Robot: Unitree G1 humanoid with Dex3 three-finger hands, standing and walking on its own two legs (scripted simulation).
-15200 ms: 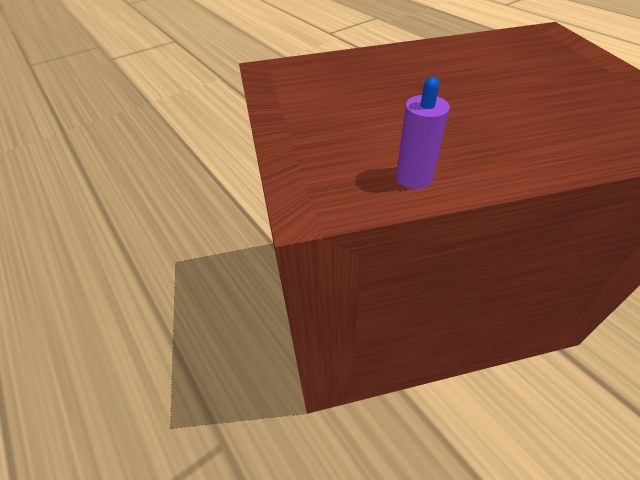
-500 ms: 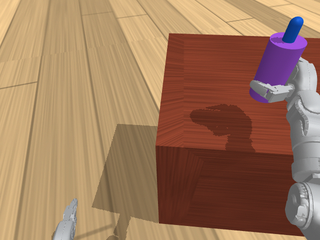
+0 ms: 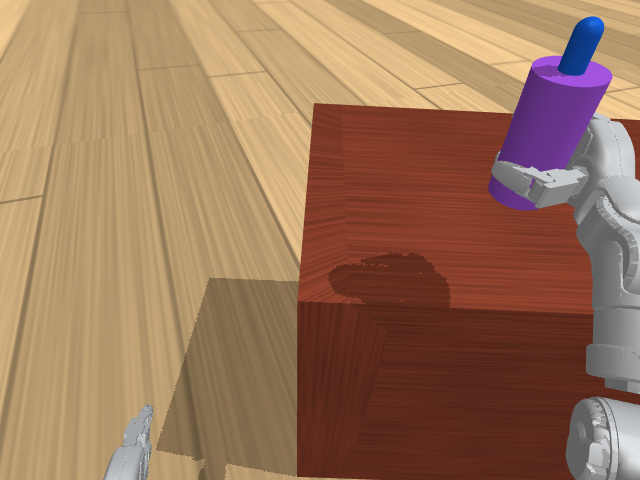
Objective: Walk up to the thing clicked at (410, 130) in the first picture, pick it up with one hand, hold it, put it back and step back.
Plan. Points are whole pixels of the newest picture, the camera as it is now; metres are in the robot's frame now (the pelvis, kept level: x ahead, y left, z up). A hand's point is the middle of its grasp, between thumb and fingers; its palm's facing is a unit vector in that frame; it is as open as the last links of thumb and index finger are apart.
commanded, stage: lift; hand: right
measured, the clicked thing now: (549, 119) +0.38 -0.19 +0.31
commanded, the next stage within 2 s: hold in 0.56 s
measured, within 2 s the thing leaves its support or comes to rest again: neither
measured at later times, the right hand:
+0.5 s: hand (553, 147) +0.35 -0.18 +0.30, palm faces +0.16 +0.99 -0.01, open 9.7 cm
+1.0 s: hand (568, 129) +0.34 -0.18 +0.32, palm faces +0.15 +0.99 -0.02, open 9.7 cm
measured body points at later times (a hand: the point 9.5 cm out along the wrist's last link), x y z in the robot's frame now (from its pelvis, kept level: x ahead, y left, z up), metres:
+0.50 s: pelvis -0.01 +0.01 +0.00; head -0.06 +0.04 +0.45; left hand +0.16 +0.25 -0.07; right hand +0.33 -0.23 +0.30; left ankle +0.00 +0.14 -0.73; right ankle +0.00 -0.13 -0.73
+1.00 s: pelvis -0.01 +0.00 +0.00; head -0.06 +0.04 +0.45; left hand +0.17 +0.26 -0.07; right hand +0.32 -0.23 +0.33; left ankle +0.00 +0.14 -0.73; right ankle +0.00 -0.13 -0.73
